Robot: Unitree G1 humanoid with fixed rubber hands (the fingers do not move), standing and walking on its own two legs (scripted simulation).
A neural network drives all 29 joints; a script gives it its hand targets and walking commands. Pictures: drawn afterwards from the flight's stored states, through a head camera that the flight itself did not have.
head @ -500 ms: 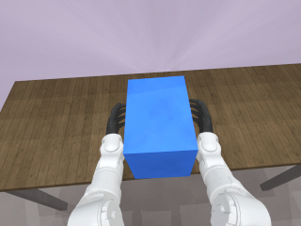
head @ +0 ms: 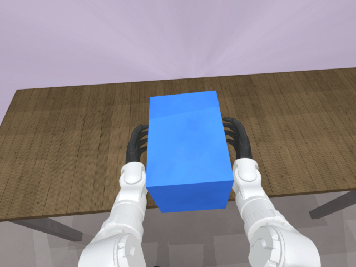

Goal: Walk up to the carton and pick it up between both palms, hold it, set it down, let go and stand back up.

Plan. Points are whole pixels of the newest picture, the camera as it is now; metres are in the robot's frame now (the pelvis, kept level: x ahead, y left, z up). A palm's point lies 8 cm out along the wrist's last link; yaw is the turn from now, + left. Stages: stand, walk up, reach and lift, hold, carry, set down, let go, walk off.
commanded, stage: set down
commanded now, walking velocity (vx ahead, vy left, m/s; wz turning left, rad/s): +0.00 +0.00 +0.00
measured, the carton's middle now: (188, 153) +0.39 +0.02 -0.03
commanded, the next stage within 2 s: none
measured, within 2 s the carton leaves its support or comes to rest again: neither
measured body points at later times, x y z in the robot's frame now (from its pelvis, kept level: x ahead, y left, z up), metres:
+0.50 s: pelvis -0.01 +0.01 -0.02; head +0.06 +0.01 +0.43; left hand +0.40 +0.15 +0.01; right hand +0.41 -0.11 -0.01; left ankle +0.02 +0.14 -0.75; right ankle -0.02 -0.12 -0.75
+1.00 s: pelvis -0.02 +0.01 -0.01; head +0.01 +0.02 +0.44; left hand +0.40 +0.18 +0.09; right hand +0.42 -0.17 +0.09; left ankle +0.02 +0.14 -0.75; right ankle -0.02 -0.12 -0.75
